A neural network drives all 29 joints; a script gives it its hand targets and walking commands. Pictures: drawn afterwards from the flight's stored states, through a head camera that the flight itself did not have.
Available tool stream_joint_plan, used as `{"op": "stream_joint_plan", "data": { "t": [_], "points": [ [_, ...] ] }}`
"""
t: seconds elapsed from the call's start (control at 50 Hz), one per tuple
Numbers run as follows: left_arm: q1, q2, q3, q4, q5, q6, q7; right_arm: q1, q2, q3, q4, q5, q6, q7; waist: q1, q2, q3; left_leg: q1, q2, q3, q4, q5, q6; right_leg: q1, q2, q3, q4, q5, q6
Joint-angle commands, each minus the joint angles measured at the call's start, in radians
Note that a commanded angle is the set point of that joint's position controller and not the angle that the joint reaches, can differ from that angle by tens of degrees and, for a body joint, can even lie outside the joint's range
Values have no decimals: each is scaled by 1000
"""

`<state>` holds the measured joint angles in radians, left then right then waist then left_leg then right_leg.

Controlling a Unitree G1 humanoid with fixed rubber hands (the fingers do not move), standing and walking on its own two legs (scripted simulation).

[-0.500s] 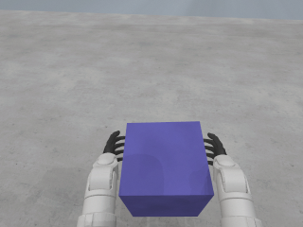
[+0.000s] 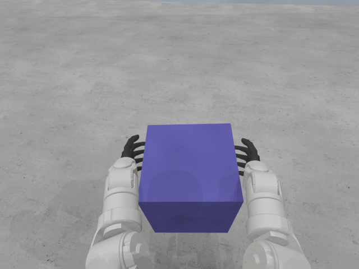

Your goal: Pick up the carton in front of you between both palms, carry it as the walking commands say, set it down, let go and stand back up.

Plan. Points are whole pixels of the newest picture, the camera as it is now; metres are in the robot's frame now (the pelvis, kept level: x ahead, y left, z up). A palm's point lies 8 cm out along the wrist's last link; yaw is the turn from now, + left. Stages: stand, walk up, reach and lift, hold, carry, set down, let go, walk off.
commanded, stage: set down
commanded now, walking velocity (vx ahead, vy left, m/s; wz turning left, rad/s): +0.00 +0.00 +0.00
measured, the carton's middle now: (189, 182) +0.34 +0.02 -0.05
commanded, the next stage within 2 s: none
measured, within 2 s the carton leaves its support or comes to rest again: neither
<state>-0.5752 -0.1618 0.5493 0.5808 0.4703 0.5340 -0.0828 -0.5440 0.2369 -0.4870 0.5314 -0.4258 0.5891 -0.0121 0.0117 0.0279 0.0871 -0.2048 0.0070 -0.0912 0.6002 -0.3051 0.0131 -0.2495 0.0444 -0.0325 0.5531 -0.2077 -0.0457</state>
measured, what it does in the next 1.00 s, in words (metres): lowers itself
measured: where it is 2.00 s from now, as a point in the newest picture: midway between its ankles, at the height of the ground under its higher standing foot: outside the picture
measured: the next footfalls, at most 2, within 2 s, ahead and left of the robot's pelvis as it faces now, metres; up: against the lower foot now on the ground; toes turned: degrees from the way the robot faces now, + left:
none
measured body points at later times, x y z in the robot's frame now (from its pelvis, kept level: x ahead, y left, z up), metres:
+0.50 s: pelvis -0.03 +0.03 -0.11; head +0.19 +0.01 +0.28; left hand +0.40 +0.15 -0.18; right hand +0.39 -0.15 -0.19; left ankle +0.03 +0.15 -0.73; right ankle +0.06 -0.09 -0.73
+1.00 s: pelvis -0.05 +0.03 -0.24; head +0.23 -0.01 +0.12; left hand +0.43 +0.13 -0.33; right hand +0.42 -0.17 -0.35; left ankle +0.03 +0.15 -0.73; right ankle +0.06 -0.09 -0.73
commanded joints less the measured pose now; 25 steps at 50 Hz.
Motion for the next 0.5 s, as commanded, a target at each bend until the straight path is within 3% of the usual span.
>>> {"op": "stream_joint_plan", "data": {
  "t": [0.0,0.06,0.12,0.22,0.3,0.34,0.38,0.48],
  "points": [
    [-475,-657,-261,132,-90,-65,-156,-486,631,256,89,95,-78,148,-25,-19,-163,-316,-95,16,-58,-57,35,133,6,162,-80,-159,39],
    [-414,-607,-227,143,-61,-137,-129,-449,553,240,82,67,-160,139,-21,-22,-225,-418,-109,16,0,11,23,53,23,137,1,0,39],
    [-400,-626,-273,131,-87,-236,-118,-449,562,308,76,91,-268,140,-7,-31,-356,-526,-127,22,71,60,16,15,38,131,98,137,45],
    [-450,-741,-467,98,-193,-389,-114,-541,663,511,54,186,-434,150,13,-41,-677,-726,-155,46,213,146,-9,-32,48,130,296,332,51],
    [-527,-837,-673,-6,-296,-439,-82,-611,700,673,-27,253,-484,157,-13,-37,-1057,-774,-173,56,340,256,-38,-87,66,109,458,453,52],
    [-543,-860,-740,-49,-337,-432,-58,-617,686,712,-57,274,-479,162,-35,-34,-1178,-786,-176,53,398,287,-50,-164,77,91,517,455,50],
    [-543,-885,-765,-61,-357,-410,-39,-610,672,715,-55,281,-460,174,-53,-27,-1199,-800,-179,50,436,265,-59,-287,87,69,550,379,49],
    [-566,-932,-709,5,-331,-331,-29,-637,659,650,26,268,-390,228,-65,0,-1033,-910,-179,49,485,60,-62,-610,98,31,602,98,36]
  ]
}}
